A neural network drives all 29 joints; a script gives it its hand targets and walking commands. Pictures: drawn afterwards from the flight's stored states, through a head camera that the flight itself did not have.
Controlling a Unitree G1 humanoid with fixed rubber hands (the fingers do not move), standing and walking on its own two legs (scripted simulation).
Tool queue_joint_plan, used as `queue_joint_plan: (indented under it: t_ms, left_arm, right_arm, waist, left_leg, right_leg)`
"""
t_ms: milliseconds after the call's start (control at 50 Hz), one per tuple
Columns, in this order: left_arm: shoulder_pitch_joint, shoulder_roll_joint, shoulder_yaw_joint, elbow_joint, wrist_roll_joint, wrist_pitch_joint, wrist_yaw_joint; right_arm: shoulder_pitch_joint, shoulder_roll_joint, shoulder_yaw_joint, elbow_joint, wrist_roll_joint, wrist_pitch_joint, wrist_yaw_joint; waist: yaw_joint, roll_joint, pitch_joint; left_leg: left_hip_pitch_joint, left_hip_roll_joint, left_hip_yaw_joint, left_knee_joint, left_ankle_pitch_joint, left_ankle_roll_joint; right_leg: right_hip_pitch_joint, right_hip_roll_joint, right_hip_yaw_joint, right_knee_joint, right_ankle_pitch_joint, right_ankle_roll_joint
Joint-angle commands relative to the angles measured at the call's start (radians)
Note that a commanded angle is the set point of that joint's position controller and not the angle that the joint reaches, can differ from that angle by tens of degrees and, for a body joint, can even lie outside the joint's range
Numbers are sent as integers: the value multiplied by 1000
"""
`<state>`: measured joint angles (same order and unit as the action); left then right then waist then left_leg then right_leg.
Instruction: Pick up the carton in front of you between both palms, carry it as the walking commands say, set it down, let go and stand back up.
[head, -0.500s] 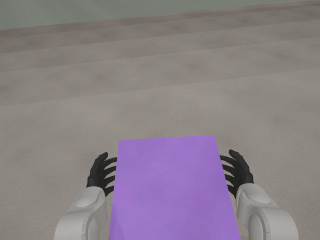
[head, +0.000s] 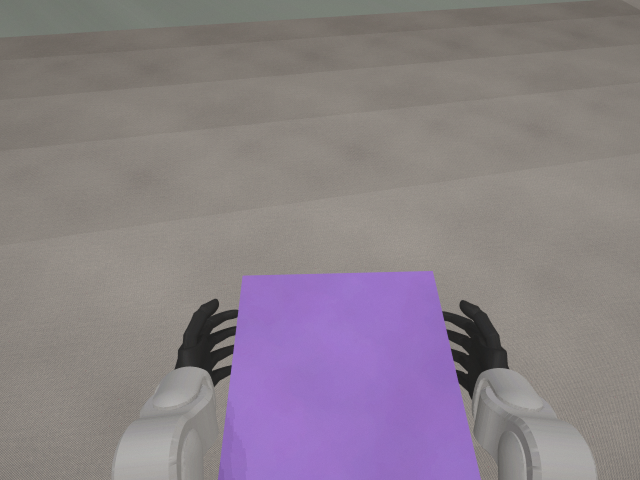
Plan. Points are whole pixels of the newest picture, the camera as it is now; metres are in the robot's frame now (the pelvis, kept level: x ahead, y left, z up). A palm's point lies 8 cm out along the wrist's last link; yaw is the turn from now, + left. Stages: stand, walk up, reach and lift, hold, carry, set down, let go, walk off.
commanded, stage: carry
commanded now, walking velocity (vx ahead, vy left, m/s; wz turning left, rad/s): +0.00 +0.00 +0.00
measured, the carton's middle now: (339, 399) +0.24 +0.00 -0.01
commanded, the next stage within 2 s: hold in 1.58 s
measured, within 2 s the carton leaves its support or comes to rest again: neither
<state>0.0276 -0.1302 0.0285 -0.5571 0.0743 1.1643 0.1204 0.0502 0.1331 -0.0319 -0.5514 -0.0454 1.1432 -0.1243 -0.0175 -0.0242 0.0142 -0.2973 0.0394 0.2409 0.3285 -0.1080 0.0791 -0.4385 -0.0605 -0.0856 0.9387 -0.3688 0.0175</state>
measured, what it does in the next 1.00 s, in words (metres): walks ahead: right foot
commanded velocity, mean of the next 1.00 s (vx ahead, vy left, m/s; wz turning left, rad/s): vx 0.00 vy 0.00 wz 0.00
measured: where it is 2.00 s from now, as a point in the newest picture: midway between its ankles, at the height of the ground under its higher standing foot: outside the picture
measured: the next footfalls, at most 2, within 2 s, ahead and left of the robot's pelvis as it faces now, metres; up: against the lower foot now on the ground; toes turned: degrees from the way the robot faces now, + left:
right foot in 0.18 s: +0.19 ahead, -0.14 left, +0.00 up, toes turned +13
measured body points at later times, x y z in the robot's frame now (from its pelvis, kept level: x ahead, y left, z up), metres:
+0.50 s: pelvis +0.16 -0.03 -0.01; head +0.15 -0.04 +0.44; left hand +0.40 +0.14 +0.07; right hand +0.41 -0.17 +0.07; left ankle +0.04 +0.07 -0.75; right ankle +0.16 -0.13 -0.75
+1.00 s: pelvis +0.13 -0.02 -0.01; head +0.11 -0.02 +0.44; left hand +0.39 +0.15 +0.04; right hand +0.41 -0.16 +0.04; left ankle +0.04 +0.07 -0.75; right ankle +0.16 -0.13 -0.75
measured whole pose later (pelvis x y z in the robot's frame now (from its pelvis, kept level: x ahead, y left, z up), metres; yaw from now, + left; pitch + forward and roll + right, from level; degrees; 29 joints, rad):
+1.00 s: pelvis +0.13 -0.02 -0.01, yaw +4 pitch +2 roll -1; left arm -0.08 -0.13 0.08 -0.15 0.18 0.98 0.06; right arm -0.07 0.13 -0.06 -0.16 -0.17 0.98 -0.06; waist 0.00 0.01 -0.09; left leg -0.13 0.06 0.17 0.49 -0.39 -0.01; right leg -0.31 -0.07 -0.22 0.51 -0.23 -0.02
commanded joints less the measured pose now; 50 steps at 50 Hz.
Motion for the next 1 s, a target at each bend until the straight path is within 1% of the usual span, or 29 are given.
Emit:
queue_joint_plan:
  t_ms: [0,40,60,100,120,140,160,180,200,220,240,260,300,340,380,440,500,580,640,680,720,800,980]
  left_arm:
    - [-285,-916,-687,-89,-275,-46,-135]
    - [-275,-888,-692,-114,-272,-47,-129]
    - [-286,-871,-693,-130,-274,-44,-126]
    - [-307,-834,-692,-160,-285,-32,-121]
    - [-310,-810,-685,-164,-287,-22,-119]
    - [-312,-782,-673,-163,-287,-10,-116]
    - [-314,-746,-657,-157,-286,5,-113]
    - [-322,-699,-639,-147,-286,20,-108]
    - [-321,-676,-626,-122,-286,32,-104]
    - [-304,-668,-607,-84,-286,38,-100]
    - [-293,-661,-589,-61,-281,46,-98]
    - [-289,-661,-574,-38,-276,52,-96]
    - [-289,-676,-557,-12,-269,55,-96]
    - [-318,-713,-565,-25,-278,51,-99]
    - [-350,-753,-582,-45,-291,45,-105]
    - [-373,-789,-604,-69,-304,36,-111]
    - [-355,-796,-619,-67,-299,29,-117]
    - [-345,-785,-630,-36,-278,15,-139]
    - [-360,-770,-628,6,-260,-7,-162]
    - [-380,-753,-613,48,-243,-28,-175]
    - [-402,-742,-595,86,-228,-54,-186]
    - [-439,-748,-571,158,-209,-109,-206]
    - [-494,-733,-472,374,-131,-256,-239]
  right_arm:
    - [-334,893,668,-112,299,-31,165]
    - [-300,859,667,-126,289,-32,166]
    - [-297,844,663,-132,285,-30,164]
    - [-300,810,657,-148,279,-20,155]
    - [-305,787,651,-150,274,-11,149]
    - [-308,760,642,-146,265,0,140]
    - [-309,732,632,-133,253,12,131]
    - [-304,699,616,-117,239,26,118]
    - [-310,672,609,-120,235,43,106]
    - [-313,651,604,-122,235,60,98]
    - [-331,644,607,-114,239,71,93]
    - [-344,646,609,-104,243,79,90]
    - [-361,668,614,-85,251,85,90]
    - [-387,706,622,-88,264,80,96]
    - [-407,746,628,-92,273,73,102]
    - [-410,781,628,-94,277,62,109]
    - [-379,787,624,-79,264,53,116]
    - [-361,775,627,-43,240,36,139]
    - [-378,759,628,-6,227,15,163]
    - [-399,740,615,33,213,-6,179]
    - [-421,729,602,71,203,-33,190]
    - [-462,741,585,145,188,-90,208]
    - [-517,735,483,361,109,-236,240]
  waist:
    - [16,146,-377]
    - [11,185,-363]
    - [7,198,-361]
    - [6,196,-344]
    - [11,179,-326]
    - [12,151,-303]
    - [12,125,-292]
    - [14,51,-287]
    - [5,-8,-289]
    - [9,-61,-296]
    - [12,-67,-279]
    - [13,-63,-282]
    - [14,-73,-300]
    - [15,-48,-332]
    - [15,-23,-358]
    - [16,1,-379]
    - [16,21,-384]
    - [14,38,-366]
    - [14,44,-343]
    - [14,48,-327]
    - [14,49,-309]
    - [13,42,-288]
    - [15,37,-272]
  left_leg:
    - [295,241,-111,-47,667,42]
    - [289,232,-88,-30,645,40]
    - [282,227,-77,-21,610,36]
    - [240,209,-61,4,483,19]
    - [209,195,-53,23,394,-2]
    - [180,176,-57,40,303,-29]
    - [136,168,-68,60,220,-52]
    - [72,147,-68,99,112,-78]
    - [53,121,-97,105,46,-95]
    - [91,111,-114,90,7,-100]
    - [124,121,-114,105,39,-105]
    - [143,124,-116,116,77,-108]
    - [154,127,-118,123,135,-111]
    - [156,125,-115,136,190,-116]
    - [158,121,-111,142,210,-119]
    - [169,119,-110,147,242,-120]
    - [183,122,-112,152,296,-120]
    - [190,129,-118,152,360,-115]
    - [186,136,-124,145,367,-107]
    - [184,142,-128,138,348,-102]
    - [170,144,-130,132,299,-95]
    - [145,140,-137,114,202,-88]
    - [118,134,-152,81,71,-74]
  right_leg:
    - [79,-5,-11,-238,53,5]
    - [84,9,-45,-337,124,9]
    - [98,8,-59,-367,172,11]
    - [153,3,-86,-434,275,13]
    - [200,-4,-100,-506,358,15]
    - [243,-20,-99,-573,432,19]
    - [305,-64,-71,-584,476,22]
    - [370,-147,-7,-544,692,17]
    - [397,-195,21,-493,841,-31]
    - [360,-197,46,-493,791,-51]
    - [317,-181,38,-512,785,-52]
    - [315,-171,27,-508,808,-51]
    - [329,-155,8,-483,857,-47]
    - [359,-149,0,-451,898,-50]
    - [379,-148,-4,-432,926,-57]
    - [386,-144,-9,-412,933,-62]
    - [374,-135,-18,-400,906,-59]
    - [346,-119,-33,-392,823,-49]
    - [329,-113,-39,-394,740,-43]
    - [314,-112,-40,-398,672,-42]
    - [307,-113,-40,-409,619,-40]
    - [308,-119,-33,-430,579,-40]
    - [289,-120,-25,-467,459,-41]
